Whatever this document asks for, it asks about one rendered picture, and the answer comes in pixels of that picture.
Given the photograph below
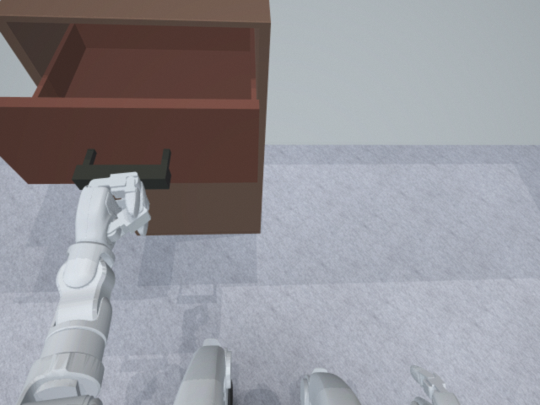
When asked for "robot right hand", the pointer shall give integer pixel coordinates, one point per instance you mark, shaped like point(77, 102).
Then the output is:
point(434, 387)

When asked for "left robot thigh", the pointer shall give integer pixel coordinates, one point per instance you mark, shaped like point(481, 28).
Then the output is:
point(207, 378)

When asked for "drawer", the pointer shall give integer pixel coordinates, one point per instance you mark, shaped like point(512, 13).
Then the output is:
point(131, 91)

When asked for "robot left hand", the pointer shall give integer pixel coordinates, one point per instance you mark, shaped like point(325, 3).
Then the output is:
point(97, 208)

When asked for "cabinet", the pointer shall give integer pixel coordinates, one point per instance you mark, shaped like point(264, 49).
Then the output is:
point(34, 30)

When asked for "robot thigh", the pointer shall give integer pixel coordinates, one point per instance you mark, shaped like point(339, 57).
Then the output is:
point(207, 378)
point(323, 388)

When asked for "handle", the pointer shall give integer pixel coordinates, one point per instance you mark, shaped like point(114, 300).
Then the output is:
point(152, 176)

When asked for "right robot thigh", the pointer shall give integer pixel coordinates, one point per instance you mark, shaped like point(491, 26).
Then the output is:
point(323, 388)

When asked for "left robot forearm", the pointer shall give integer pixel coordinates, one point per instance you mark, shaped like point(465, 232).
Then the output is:
point(70, 364)

